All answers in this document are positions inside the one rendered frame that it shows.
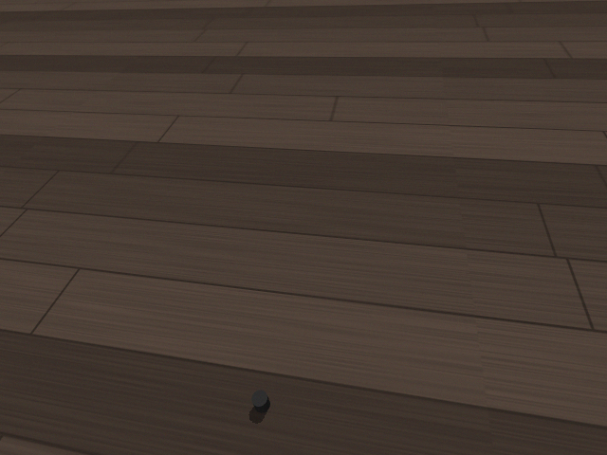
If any tin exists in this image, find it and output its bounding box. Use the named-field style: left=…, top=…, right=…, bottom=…
left=251, top=390, right=270, bottom=413

